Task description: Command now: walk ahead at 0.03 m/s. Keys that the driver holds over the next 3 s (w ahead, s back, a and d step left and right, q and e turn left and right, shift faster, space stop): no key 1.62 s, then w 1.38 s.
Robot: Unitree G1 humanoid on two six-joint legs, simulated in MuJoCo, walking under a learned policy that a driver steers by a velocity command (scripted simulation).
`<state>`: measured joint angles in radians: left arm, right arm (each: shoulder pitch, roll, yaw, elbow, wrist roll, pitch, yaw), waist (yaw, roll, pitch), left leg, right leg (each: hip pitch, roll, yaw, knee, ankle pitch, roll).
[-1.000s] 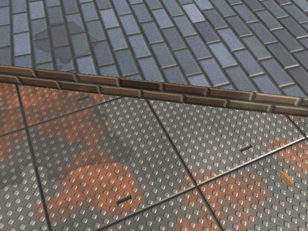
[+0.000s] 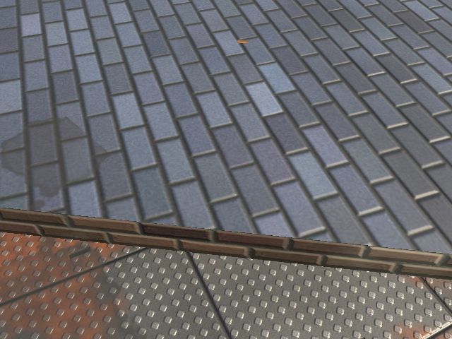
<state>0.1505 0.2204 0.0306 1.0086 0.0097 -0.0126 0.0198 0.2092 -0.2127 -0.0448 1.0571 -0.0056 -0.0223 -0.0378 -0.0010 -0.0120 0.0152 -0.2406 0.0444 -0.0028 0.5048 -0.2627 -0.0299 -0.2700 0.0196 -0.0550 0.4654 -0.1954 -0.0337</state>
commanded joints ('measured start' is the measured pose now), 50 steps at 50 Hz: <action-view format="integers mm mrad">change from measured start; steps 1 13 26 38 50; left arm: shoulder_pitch -7 3 -3 16 43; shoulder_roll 95 106 102 93 85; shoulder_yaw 18 19 16 12 9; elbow -30 10 38 54 61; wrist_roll -4 -9 -9 -9 -11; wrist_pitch -8 7 9 8 7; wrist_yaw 0 9 12 13 14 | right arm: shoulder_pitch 15 11 13 51 92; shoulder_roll -115 -106 -96 -84 -71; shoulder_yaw -17 -12 -8 -1 5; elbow -23 -1 20 39 48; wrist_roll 3 3 1 1 2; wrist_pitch -10 8 15 11 7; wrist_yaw -4 -6 -11 -15 -16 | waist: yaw -2 -2 -1 1 3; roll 45 14 16 10 14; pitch -50 -31 -1 14 18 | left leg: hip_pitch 7 31 25 11 2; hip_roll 33 13 3 0 -1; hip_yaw -29 -7 5 10 11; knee -80 -74 -95 -104 -107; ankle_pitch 172 206 127 83 82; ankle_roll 43 39 30 26 26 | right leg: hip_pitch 68 95 82 68 67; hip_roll -57 -64 -67 -67 -65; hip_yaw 53 57 65 73 71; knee -50 -34 -59 -82 -82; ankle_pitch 117 185 101 29 34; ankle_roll -27 -22 -21 -23 -24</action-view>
